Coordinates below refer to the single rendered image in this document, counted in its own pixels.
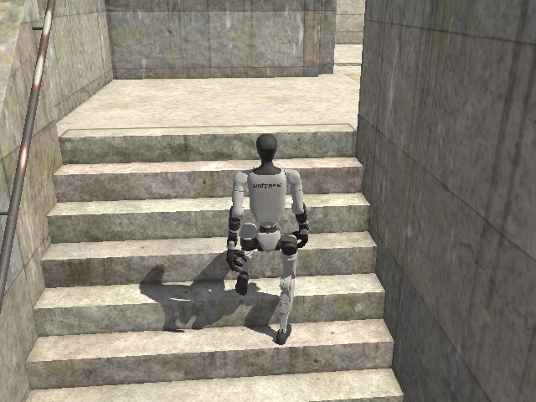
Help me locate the stairs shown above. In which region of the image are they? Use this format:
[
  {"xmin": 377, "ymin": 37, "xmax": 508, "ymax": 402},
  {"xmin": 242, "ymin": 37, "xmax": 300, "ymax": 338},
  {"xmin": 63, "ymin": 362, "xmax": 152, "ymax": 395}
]
[{"xmin": 25, "ymin": 131, "xmax": 404, "ymax": 402}]

